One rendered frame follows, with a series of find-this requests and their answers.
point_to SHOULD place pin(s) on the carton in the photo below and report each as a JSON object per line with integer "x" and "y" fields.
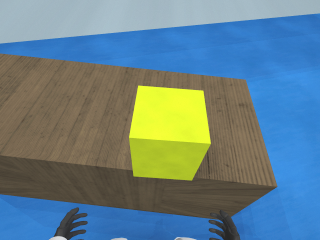
{"x": 169, "y": 134}

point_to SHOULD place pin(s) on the left robot hand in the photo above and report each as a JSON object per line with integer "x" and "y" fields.
{"x": 66, "y": 224}

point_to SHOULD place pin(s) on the right robot hand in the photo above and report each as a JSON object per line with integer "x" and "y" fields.
{"x": 229, "y": 229}

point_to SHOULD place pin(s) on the pedestal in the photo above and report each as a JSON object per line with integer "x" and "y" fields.
{"x": 64, "y": 136}

